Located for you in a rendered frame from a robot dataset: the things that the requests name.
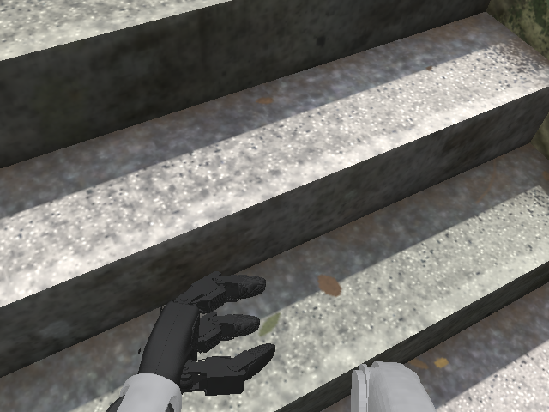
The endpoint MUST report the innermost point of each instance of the robot left hand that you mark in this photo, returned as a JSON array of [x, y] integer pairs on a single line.
[[179, 333]]

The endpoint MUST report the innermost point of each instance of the right robot thigh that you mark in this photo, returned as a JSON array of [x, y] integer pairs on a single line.
[[388, 387]]

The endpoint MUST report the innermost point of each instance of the robot left forearm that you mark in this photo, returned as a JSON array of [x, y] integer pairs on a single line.
[[148, 392]]

